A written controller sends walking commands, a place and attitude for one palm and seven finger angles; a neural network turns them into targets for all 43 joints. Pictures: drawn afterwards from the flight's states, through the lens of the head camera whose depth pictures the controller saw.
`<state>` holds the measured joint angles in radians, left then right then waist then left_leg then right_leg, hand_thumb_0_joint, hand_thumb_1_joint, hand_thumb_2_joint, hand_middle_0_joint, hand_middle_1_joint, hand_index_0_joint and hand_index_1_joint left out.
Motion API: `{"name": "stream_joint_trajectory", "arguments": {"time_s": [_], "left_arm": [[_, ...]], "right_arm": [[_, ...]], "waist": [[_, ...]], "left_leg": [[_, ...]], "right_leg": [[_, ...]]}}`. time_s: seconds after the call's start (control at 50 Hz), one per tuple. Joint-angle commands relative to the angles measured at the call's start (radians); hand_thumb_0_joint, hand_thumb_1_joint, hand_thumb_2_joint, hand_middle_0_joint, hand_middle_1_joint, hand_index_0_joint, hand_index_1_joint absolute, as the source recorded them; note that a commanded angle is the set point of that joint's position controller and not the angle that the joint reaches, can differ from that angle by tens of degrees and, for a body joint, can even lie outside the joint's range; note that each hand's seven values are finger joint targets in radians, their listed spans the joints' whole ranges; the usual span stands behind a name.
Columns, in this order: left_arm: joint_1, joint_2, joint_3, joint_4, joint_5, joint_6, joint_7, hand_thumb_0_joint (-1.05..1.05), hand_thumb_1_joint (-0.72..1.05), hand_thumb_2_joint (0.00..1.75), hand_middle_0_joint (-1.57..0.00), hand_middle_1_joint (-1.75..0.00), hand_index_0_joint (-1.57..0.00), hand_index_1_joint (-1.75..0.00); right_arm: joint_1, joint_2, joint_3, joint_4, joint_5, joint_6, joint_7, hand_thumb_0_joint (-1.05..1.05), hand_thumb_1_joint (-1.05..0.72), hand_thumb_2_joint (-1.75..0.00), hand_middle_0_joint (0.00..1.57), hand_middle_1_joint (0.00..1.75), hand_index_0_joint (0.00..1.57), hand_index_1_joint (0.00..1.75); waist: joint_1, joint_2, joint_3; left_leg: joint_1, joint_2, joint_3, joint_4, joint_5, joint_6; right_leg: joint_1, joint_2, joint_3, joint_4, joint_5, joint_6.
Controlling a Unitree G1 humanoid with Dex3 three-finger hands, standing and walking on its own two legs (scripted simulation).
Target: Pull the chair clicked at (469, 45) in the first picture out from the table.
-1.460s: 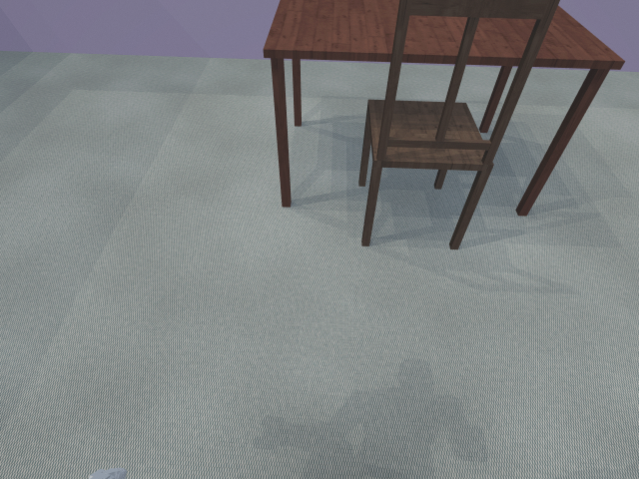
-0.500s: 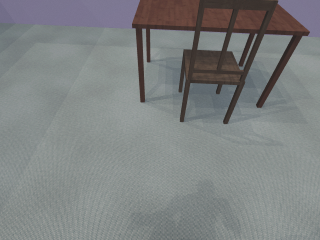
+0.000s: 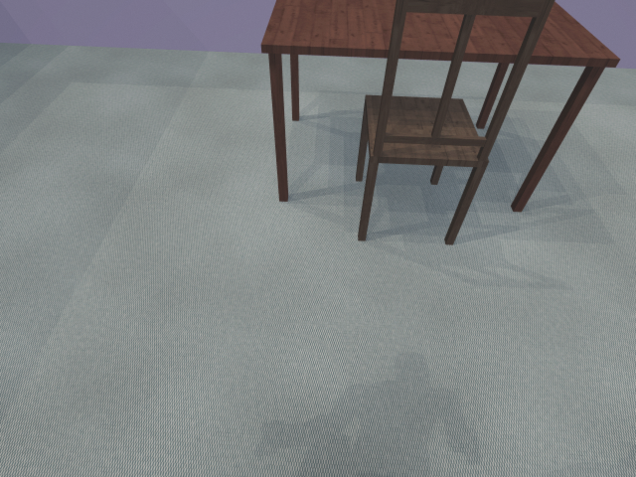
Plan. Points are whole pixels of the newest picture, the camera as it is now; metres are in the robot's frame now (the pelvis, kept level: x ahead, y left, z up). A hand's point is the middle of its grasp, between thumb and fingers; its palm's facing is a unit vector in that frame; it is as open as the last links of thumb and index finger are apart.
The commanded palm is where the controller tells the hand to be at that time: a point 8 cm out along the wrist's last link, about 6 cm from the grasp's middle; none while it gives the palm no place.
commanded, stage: look at it before walking up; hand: left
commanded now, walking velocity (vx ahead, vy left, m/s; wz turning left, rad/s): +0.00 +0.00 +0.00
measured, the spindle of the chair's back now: (450, 82) +1.19 -0.32 -0.06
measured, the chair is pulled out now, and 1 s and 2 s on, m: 0.00 0.00 0.00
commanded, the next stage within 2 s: walk to a spot facing it in 0.08 s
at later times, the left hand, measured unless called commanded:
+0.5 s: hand out of the picture +0.07 +0.21 -0.18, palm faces -0.12 -0.96 -0.26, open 7.4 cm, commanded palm none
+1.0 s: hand out of the picture +0.09 +0.19 -0.17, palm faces -0.29 -0.93 -0.22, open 7.4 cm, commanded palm none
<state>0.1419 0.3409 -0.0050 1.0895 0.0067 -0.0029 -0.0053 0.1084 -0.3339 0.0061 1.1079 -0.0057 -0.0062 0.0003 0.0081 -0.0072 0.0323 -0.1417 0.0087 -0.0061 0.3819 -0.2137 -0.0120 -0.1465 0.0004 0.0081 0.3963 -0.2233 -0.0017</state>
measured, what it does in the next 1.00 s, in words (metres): lifts its left foot, turning right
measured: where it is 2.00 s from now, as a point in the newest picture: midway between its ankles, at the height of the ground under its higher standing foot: outside the picture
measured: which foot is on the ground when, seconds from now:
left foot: down 0.00-0.62, up 0.64-1.00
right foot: down 0.00-1.00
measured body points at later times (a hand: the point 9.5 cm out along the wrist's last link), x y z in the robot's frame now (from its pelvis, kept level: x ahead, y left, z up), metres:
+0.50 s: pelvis -0.01 +0.00 -0.02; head +0.02 +0.00 +0.43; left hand +0.07 +0.26 -0.16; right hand +0.04 -0.28 -0.16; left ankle +0.00 +0.13 -0.74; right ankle +0.00 -0.12 -0.74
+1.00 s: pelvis -0.01 +0.00 -0.01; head +0.02 +0.00 +0.44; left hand +0.11 +0.23 -0.15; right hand +0.00 -0.28 -0.13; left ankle +0.01 +0.13 -0.72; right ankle -0.02 -0.10 -0.74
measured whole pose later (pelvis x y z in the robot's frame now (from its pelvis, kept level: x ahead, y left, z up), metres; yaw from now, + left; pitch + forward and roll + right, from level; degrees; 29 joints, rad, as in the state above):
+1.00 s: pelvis -0.01 +0.00 -0.01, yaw -23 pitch +3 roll +0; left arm 0.29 0.23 0.06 0.92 0.02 0.03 -0.02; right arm 0.15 -0.23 -0.05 0.91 -0.01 0.02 -0.01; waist 0.06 -0.03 0.01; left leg -0.34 0.02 0.01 0.73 -0.43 -0.04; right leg -0.32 0.10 0.16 0.46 -0.18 -0.04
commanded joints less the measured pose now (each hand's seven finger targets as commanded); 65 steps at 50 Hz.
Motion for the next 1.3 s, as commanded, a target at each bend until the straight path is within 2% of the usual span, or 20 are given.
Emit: {"name": "stream_joint_trajectory", "arguments": {"time_s": [0.0,0.18,0.26,0.32,0.44,0.5,0.56,0.58,0.6,0.62,0.66,0.72,0.92,0.98,1.0,1.02,1.04,1.1,1.14,1.28], "left_arm": [[-0.039,0.202,0.037,-0.058,0.002,-0.023,0.017,0.0,0.9,0.9,-0.2,-0.3,-0.2,-0.3],[-0.039,0.207,0.04,-0.062,0.003,-0.024,0.018,0.0,0.9,0.9,-0.2,-0.3,-0.2,-0.3],[0.021,0.102,0.031,-0.079,0.004,0.017,0.022,0.0,0.9,0.9,-0.2,-0.3,-0.2,-0.3],[0.04,0.109,0.048,-0.123,0.009,0.034,0.018,0.0,0.9,0.9,-0.2,-0.3,-0.2,-0.3],[0.057,0.073,0.065,-0.199,0.011,0.045,0.004,0.0,0.9,0.9,-0.2,-0.3,-0.2,-0.3],[0.085,0.024,0.076,-0.224,0.01,0.051,-0.004,0.0,0.9,0.9,-0.2,-0.3,-0.2,-0.3],[0.209,0.01,0.092,-0.206,0.013,0.04,-0.011,0.0,0.9,0.9,-0.2,-0.3,-0.2,-0.3],[0.244,0.087,0.106,-0.201,0.025,0.022,-0.003,0.0,0.9,0.9,-0.2,-0.3,-0.2,-0.3],[0.247,0.169,0.112,-0.211,0.021,0.014,0.011,0.0,0.9,0.9,-0.2,-0.3,-0.2,-0.3],[0.254,0.147,0.113,-0.22,0.013,0.019,0.024,0.0,0.9,0.9,-0.2,-0.3,-0.2,-0.3],[0.125,0.108,0.106,-0.247,0.014,0.021,0.022,0.0,0.9,0.9,-0.2,-0.3,-0.2,-0.3],[0.098,0.076,0.1,-0.25,0.014,0.016,0.02,0.0,0.9,0.9,-0.2,-0.3,-0.2,-0.3],[0.165,0.094,0.118,-0.231,0.021,0.009,0.005,0.0,0.9,0.9,-0.2,-0.3,-0.2,-0.3],[0.081,0.087,0.118,-0.257,0.013,0.015,-0.001,0.0,0.9,0.9,-0.2,-0.3,-0.2,-0.3],[0.057,0.039,0.108,-0.274,0.009,0.014,-0.008,0.0,0.9,0.9,-0.2,-0.3,-0.2,-0.3],[0.05,-0.031,0.096,-0.297,0.002,0.011,-0.022,0.0,0.9,0.9,-0.2,-0.3,-0.2,-0.3],[-0.012,-0.004,0.113,-0.339,0.014,-0.001,-0.031,0.0,0.9,0.9,-0.2,-0.3,-0.2,-0.3],[0.026,-0.004,0.123,-0.274,0.031,0.014,-0.055,0.0,0.9,0.9,-0.2,-0.3,-0.2,-0.3],[0.069,-0.038,0.113,-0.249,0.03,0.021,-0.06,0.0,0.9,0.9,-0.2,-0.3,-0.2,-0.3],[-0.109,-0.092,0.079,-0.283,0.027,0.026,-0.066,0.0,0.9,0.9,-0.2,-0.3,-0.2,-0.3]], "right_arm": [[-0.045,-0.207,-0.039,-0.058,-0.002,-0.026,-0.014,0.0,-0.9,-0.9,0.2,0.3,0.2,0.3],[-0.044,-0.207,-0.042,-0.058,-0.002,-0.025,-0.016,0.0,-0.9,-0.9,0.2,0.3,0.2,0.3],[0.032,-0.086,-0.031,-0.069,-0.005,0.001,-0.025,0.0,-0.9,-0.9,0.2,0.3,0.2,0.3],[0.055,-0.1,-0.051,-0.113,-0.005,0.014,-0.032,0.0,-0.9,-0.9,0.2,0.3,0.2,0.3],[0.048,-0.115,-0.084,-0.188,-0.008,0.016,-0.034,0.0,-0.9,-0.9,0.2,0.3,0.2,0.3],[0.015,-0.118,-0.096,-0.214,-0.011,0.004,-0.031,0.0,-0.9,-0.9,0.2,0.3,0.2,0.3],[-0.039,-0.106,-0.102,-0.24,-0.016,0.012,-0.03,0.0,-0.9,-0.9,0.2,0.3,0.2,0.3],[-0.006,-0.05,-0.094,-0.247,-0.009,0.024,-0.024,0.0,-0.9,-0.9,0.2,0.3,0.2,0.3],[0.0,0.015,-0.079,-0.289,-0.004,0.026,-0.021,0.0,-0.9,-0.9,0.2,0.3,0.2,0.3],[-0.03,-0.015,-0.083,-0.292,-0.002,0.033,-0.027,0.0,-0.9,-0.9,0.2,0.3,0.2,0.3],[-0.02,-0.016,-0.087,-0.267,-0.008,0.029,-0.023,0.0,-0.9,-0.9,0.2,0.3,0.2,0.3],[0.029,0.006,-0.086,-0.238,-0.01,0.029,-0.02,0.0,-0.9,-0.9,0.2,0.3,0.2,0.3],[0.002,0.018,-0.076,-0.289,-0.005,-0.003,-0.013,0.0,-0.9,-0.9,0.2,0.3,0.2,0.3],[0.163,0.014,-0.076,-0.247,0.0,-0.025,-0.022,0.0,-0.9,-0.9,0.2,0.3,0.2,0.3],[0.256,-0.043,-0.087,-0.224,-0.002,-0.035,-0.035,0.0,-0.9,-0.9,0.2,0.3,0.2,0.3],[0.3,-0.151,-0.109,-0.225,-0.013,-0.032,-0.037,0.0,-0.9,-0.9,0.2,0.3,0.2,0.3],[0.279,-0.18,-0.11,-0.241,-0.015,-0.033,-0.04,0.0,-0.9,-0.9,0.2,0.3,0.2,0.3],[0.163,-0.043,-0.07,-0.252,-0.017,-0.048,-0.031,0.0,-0.9,-0.9,0.2,0.3,0.2,0.3],[0.19,-0.011,-0.058,-0.239,-0.014,-0.062,-0.035,0.0,-0.9,-0.9,0.2,0.3,0.2,0.3],[0.392,0.012,-0.051,-0.139,-0.016,-0.077,-0.043,0.0,-0.9,-0.9,0.2,0.3,0.2,0.3]], "waist": [[-0.006,0.009,-0.067],[-0.008,-0.004,-0.065],[-0.014,-0.014,-0.047],[-0.019,-0.025,-0.043],[-0.016,0.099,-0.051],[0.006,0.235,-0.05],[0.078,0.109,-0.042],[0.082,-0.176,-0.025],[0.062,-0.375,-0.014],[0.08,-0.242,-0.042],[0.022,-0.132,-0.001],[-0.002,-0.092,-0.058],[0.047,-0.154,-0.078],[-0.034,-0.123,-0.091],[-0.083,0.018,-0.117],[-0.105,0.336,-0.081],[-0.092,0.238,0.027],[-0.01,0.128,0.137],[0.007,0.134,0.097],[-0.054,0.129,0.13]], "left_leg": [[0.027,0.109,-0.09,-0.058,0.175,0.035],[0.046,0.113,-0.075,-0.051,0.182,0.031],[0.027,0.117,-0.007,0.029,0.157,0.007],[0.008,0.125,0.015,0.082,0.11,0.01],[-0.018,0.226,-0.041,0.063,0.038,0.063],[-0.078,0.386,-0.095,-0.007,0.219,0.177],[-0.193,0.311,0.058,0.243,0.185,0.086],[-0.317,0.16,0.164,0.543,-0.063,-0.011],[-0.498,0.031,0.098,0.761,-0.389,-0.051],[-0.446,0.049,-0.022,0.812,-0.367,-0.037],[-0.459,0.078,-0.05,0.821,-0.228,-0.037],[-0.385,0.066,-0.019,0.737,-0.155,-0.051],[-0.281,0.017,0.013,0.356,-0.251,-0.035],[0.078,-0.01,0.028,0.042,-0.132,-0.005],[0.288,0.11,-0.075,-0.077,-0.217,0.023],[0.339,0.381,-0.409,-0.217,-0.459,0.086],[0.181,0.519,-0.498,-0.266,-0.507,0.17],[-0.013,0.339,-0.206,-0.26,-0.318,0.102],[0.022,0.285,-0.065,-0.221,-0.093,0.087],[0.194,0.303,0.085,-0.152,0.347,0.113]], "right_leg": [[0.008,-0.123,0.098,-0.068,0.172,-0.027],[0.004,-0.123,0.111,-0.073,0.211,-0.032],[-0.061,-0.113,0.15,-0.006,0.275,-0.026],[-0.124,-0.098,0.181,0.048,0.274,-0.035],[-0.255,-0.009,0.132,0.255,0.163,-0.016],[-0.255,-0.002,0.005,0.544,-0.277,0.02],[-0.067,-0.035,-0.011,0.274,-0.11,0.01],[-0.017,-0.155,0.222,0.017,0.103,-0.025],[-0.035,-0.363,0.582,-0.106,0.342,-0.129],[-0.088,-0.358,0.596,-0.144,0.223,-0.18],[-0.12,-0.276,0.5,-0.115,0.059,-0.193],[-0.1,-0.202,0.377,-0.075,0.152,-0.165],[-0.055,-0.168,0.501,-0.146,-0.219,-0.2],[-0.297,-0.075,0.448,-0.056,-0.267,-0.133],[-0.469,0.007,0.341,0.09,-0.319,-0.077],[-0.661,0.126,0.148,0.387,-0.361,-0.02],[-0.699,0.027,0.072,0.537,-0.32,0.013],[-0.632,-0.032,0.044,0.755,-0.073,0.034],[-0.617,-0.038,0.027,0.815,0.004,0.044],[-0.704,-0.082,-0.072,0.675,0.045,0.043]]}}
